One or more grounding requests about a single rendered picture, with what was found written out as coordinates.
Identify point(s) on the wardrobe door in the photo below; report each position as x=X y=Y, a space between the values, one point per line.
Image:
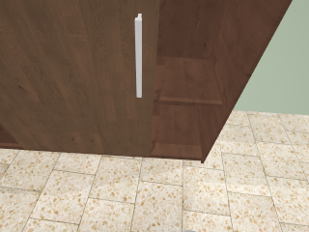
x=5 y=136
x=68 y=75

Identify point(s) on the handle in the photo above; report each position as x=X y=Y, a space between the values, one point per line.
x=138 y=54

